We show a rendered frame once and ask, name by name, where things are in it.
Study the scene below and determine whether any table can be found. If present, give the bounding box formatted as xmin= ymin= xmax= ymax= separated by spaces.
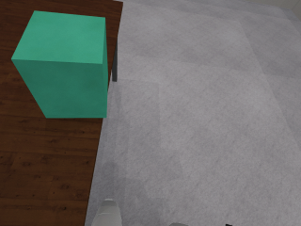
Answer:
xmin=0 ymin=0 xmax=123 ymax=226

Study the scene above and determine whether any carton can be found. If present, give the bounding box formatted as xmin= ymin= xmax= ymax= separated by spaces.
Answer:
xmin=11 ymin=10 xmax=108 ymax=119

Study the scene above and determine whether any left robot thigh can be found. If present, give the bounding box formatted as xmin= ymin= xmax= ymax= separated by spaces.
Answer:
xmin=91 ymin=200 xmax=122 ymax=226

